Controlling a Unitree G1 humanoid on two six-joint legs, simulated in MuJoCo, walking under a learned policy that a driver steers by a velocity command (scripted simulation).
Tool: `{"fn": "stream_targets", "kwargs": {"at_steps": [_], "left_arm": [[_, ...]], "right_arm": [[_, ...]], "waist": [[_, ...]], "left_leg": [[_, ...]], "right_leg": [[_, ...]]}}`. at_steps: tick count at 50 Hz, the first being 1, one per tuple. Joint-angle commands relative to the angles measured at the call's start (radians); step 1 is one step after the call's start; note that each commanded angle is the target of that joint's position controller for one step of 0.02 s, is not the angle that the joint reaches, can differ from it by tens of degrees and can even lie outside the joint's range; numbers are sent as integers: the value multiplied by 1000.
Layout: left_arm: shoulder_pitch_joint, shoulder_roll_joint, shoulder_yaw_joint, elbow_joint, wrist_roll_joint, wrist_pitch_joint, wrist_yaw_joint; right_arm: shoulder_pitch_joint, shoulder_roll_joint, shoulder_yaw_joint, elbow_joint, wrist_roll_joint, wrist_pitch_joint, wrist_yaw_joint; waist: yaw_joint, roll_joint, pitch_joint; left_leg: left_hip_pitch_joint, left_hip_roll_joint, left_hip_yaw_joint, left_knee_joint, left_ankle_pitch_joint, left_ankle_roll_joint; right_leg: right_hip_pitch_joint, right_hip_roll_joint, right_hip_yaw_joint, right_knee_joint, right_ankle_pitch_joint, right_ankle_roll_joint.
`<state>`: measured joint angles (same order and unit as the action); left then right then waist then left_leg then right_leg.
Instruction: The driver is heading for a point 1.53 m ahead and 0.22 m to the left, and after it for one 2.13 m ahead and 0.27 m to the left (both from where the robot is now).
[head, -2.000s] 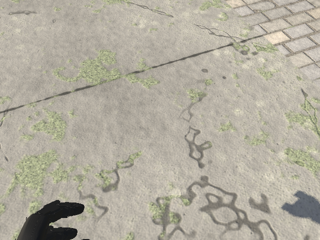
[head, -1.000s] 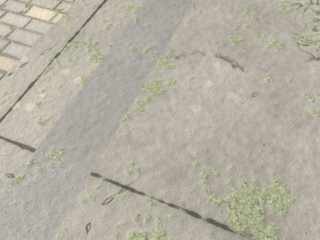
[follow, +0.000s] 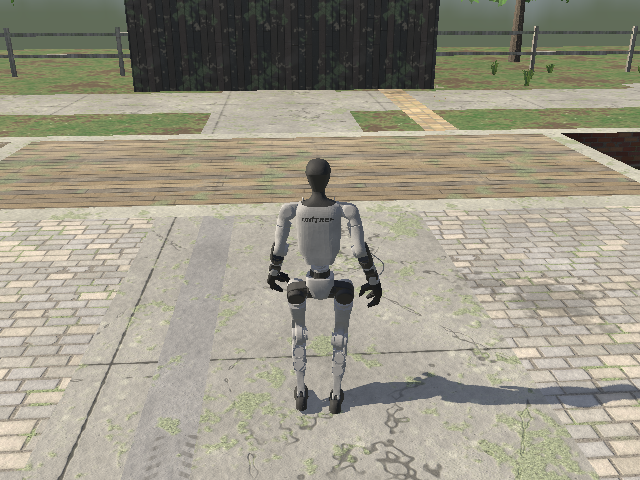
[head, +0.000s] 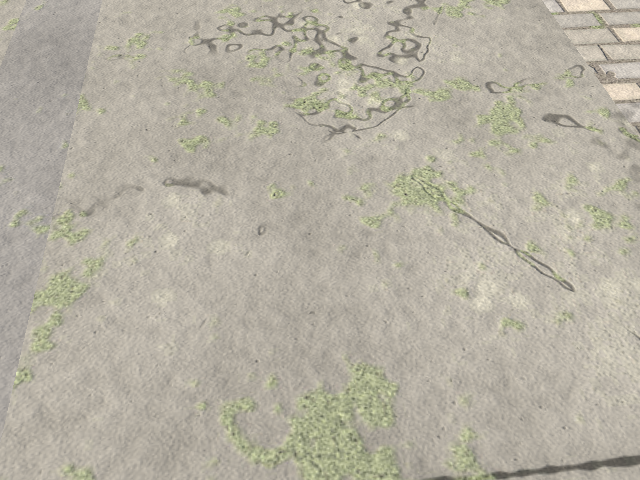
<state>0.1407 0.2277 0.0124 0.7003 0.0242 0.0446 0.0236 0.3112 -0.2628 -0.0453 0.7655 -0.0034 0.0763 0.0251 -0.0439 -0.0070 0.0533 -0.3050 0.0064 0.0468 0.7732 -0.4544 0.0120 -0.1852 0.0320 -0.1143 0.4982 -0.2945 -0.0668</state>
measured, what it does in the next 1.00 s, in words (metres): steps on the spot: left foot, then right foot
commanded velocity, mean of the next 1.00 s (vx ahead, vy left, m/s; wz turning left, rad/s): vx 0.00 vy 0.00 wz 0.22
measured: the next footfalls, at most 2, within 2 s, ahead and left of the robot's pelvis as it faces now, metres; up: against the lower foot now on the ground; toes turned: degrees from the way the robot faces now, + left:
left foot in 0.08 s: +0.01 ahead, +0.09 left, +0.00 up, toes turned +6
right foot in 0.60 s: +0.10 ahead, -0.08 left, +0.00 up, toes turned +25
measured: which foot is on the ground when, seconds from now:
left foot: up 0.00-0.06, down 0.08-0.60, up 0.62-0.98, down 1.00-1.00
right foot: down 0.00-0.08, up 0.10-0.58, down 0.60-1.00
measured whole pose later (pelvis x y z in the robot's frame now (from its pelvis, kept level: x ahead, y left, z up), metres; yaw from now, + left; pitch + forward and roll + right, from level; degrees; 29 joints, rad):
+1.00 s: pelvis +0.00 +0.01 +0.00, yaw +10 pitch +1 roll +0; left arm 0.25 0.33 0.09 0.79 0.00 0.06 -0.01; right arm 0.13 -0.30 -0.03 0.72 -0.01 0.02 -0.05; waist 0.04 -0.03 0.07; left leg -0.22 -0.08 -0.08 0.47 -0.31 0.01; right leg -0.31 0.12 0.23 0.49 -0.19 -0.01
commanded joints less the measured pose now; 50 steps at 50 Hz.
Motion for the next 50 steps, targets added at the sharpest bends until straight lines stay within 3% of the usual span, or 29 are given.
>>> {"fn": "stream_targets", "kwargs": {"at_steps": [1, 3, 4, 5, 6, 7, 8, 9, 11, 14, 17, 21, 26, 28, 29, 30, 31, 32, 33, 34, 35, 36, 37, 39, 44, 47, 48, 49, 50], "left_arm": [[11, 188, 64, -41, -1, -9, 8], [-4, 196, 71, -34, -7, -11, 9], [11, 171, 69, -46, -4, -12, 7], [-68, 109, 48, -118, -9, -2, 9], [-78, 113, 42, -112, 3, 3, 16], [-61, 126, 45, -97, -3, 3, 12], [-54, 140, 50, -85, -11, -5, 7], [-53, 161, 56, -84, -4, -10, 4], [-23, 163, 56, -67, 8, -5, -6], [-22, 148, 49, -71, -3, 2, -11], [-22, 160, 49, -67, -5, 7, -5], [-29, 166, 47, -67, -9, 3, -3], [16, 169, 43, -57, -22, -9, 2], [76, 151, 37, -39, -20, -19, 8], [98, 148, 34, -30, -10, -28, 15], [79, 198, 36, -42, 8, -38, 24], [25, 273, 46, -57, 5, -37, 15], [62, 228, 41, -38, -3, -38, 7], [51, 181, 25, -31, -7, -42, 1], [26, 132, 7, -22, -5, -46, -2], [9, 126, 1, -9, -5, -49, -2], [14, 165, 16, 0, -6, -46, -5], [52, 215, 37, 10, -8, -39, -9], [125, 265, 67, 27, -19, -29, -19], [111, 253, 99, 30, -18, -11, -27], [61, 253, 115, 20, -17, 2, -37], [23, 251, 117, 11, -20, 7, -39], [-13, 238, 115, -2, -28, 9, -39], [9, 174, 100, -19, -31, 5, -37]], "right_arm": [[-34, -86, -25, -94, 8, -23, 4], [7, -88, -28, -94, 2, -38, 2], [33, -178, -50, -97, -15, -52, -8], [90, -311, -87, -99, -12, -59, -8], [148, -297, -95, -87, -7, -56, -11], [93, -253, -87, -94, 1, -48, -19], [6, -218, -77, -112, 4, -36, -26], [-53, -194, -69, -128, 11, -28, -30], [-59, -184, -68, -138, 12, -25, -27], [-16, -212, -80, -127, 6, -27, -23], [-2, -204, -75, -127, -5, -26, -27], [-17, -205, -67, -130, -19, -25, -26], [-73, -198, -55, -126, -23, -26, -27], [-113, -184, -45, -120, -10, -28, -32], [-121, -162, -36, -118, -2, -33, -37], [-73, -102, -18, -117, -5, -41, -36], [-30, -113, -22, -115, -1, -37, -40], [-48, -168, -37, -93, -16, -31, -45], [-66, -162, -38, -82, -11, -30, -40], [-73, -125, -27, -64, -10, -29, -36], [-71, -96, -15, -55, -15, -27, -30], [-86, -97, -13, -54, -16, -29, -30], [-106, -113, -16, -52, -14, -31, -36], [-131, -127, -19, -59, -6, -32, -47], [-170, -108, -8, -88, 3, -47, -62], [-125, -107, -5, -85, 5, -61, -67], [-82, -102, -4, -73, 4, -65, -71], [-30, -115, -8, -58, -2, -70, -79], [-16, -206, -28, -58, -18, -73, -90]], "waist": [[44, -88, -54], [4, -48, -73], [6, 137, -77], [-17, 314, -37], [-46, 203, -87], [-13, 116, -62], [24, 69, -31], [43, 76, -27], [40, 76, -80], [21, 66, -98], [-2, 114, -99], [-10, 126, -87], [14, 137, -83], [60, 120, -84], [75, 89, -85], [40, -76, -103], [9, -196, -75], [43, -157, -84], [37, -117, -61], [26, -97, -58], [10, -147, -56], [19, -189, -46], [41, -192, -50], [70, -163, -74], [67, -138, -97], [41, -138, -114], [11, -133, -116], [-22, -112, -114], [-4, 47, -109]], "left_leg": [[-26, 1, 20, -75, 2, 22], [97, -7, -23, -289, 190, 55], [180, 130, -286, -426, 385, 106], [259, 347, -649, -440, 867, 277], [290, 359, -642, -440, 861, 360], [264, 302, -553, -433, 749, 345], [223, 231, -477, -444, 639, 293], [220, 178, -440, -446, 611, 250], [236, 129, -403, -424, 675, 226], [264, 117, -426, -412, 631, 216], [242, 117, -447, -410, 589, 213], [189, 121, -481, -398, 586, 208], [142, 119, -520, -361, 685, 187], [105, 88, -520, -330, 637, 144], [51, 58, -504, -308, 514, 97], [-6, -20, -407, -190, 288, 42], [-72, -171, -248, -128, -23, 15], [-22, -128, -221, -1, -112, 7], [-18, -116, -222, 41, -79, 1], [25, -93, -228, 7, -31, -12], [45, -66, -185, -58, 13, -22], [32, -73, -137, -109, 23, -29], [-1, -97, -104, -116, 6, -34], [-83, -108, -95, -78, -23, -42], [-108, -93, -126, -56, -19, -42], [12, -105, -125, -184, 38, -21], [103, -111, -115, -292, 102, -12], [229, -87, -125, -446, 185, 0], [340, 114, -314, -579, 98, 48]], "right_leg": [[75, -334, 184, -76, 494, -132], [10, -290, 109, 43, 383, -52], [-121, -187, 12, 267, 159, 28], [-410, 40, 7, 453, -331, 97], [-449, 23, 145, 614, -394, 97], [-461, -7, 180, 662, -299, 97], [-455, -32, 189, 631, -197, 97], [-452, -40, 186, 593, -135, 103], [-413, -23, 170, 580, -85, 124], [-421, -17, 170, 492, -70, 138], [-392, -23, 164, 430, -67, 135], [-318, -20, 159, 356, -83, 112], [-163, -1, 148, 191, -114, 72], [-33, 2, 144, -23, 1, 52], [68, -37, 183, -163, 122, 40], [132, -218, 381, -254, 138, 6], [71, -374, 568, -258, 330, -111], [21, -393, 569, -237, 367, -185], [2, -346, 508, -232, 364, -181], [-23, -284, 443, -235, 336, -143], [-13, -229, 400, -227, 342, -104], [21, -184, 387, -193, 402, -87], [68, -172, 407, -158, 465, -92], [155, -204, 492, -133, 534, -123], [131, -195, 600, -149, 457, -145], [38, -159, 627, -143, 382, -110], [-27, -129, 616, -128, 327, -77], [-134, -79, 587, -95, 203, -21], [-294, 21, 481, 46, -56, 48]]}}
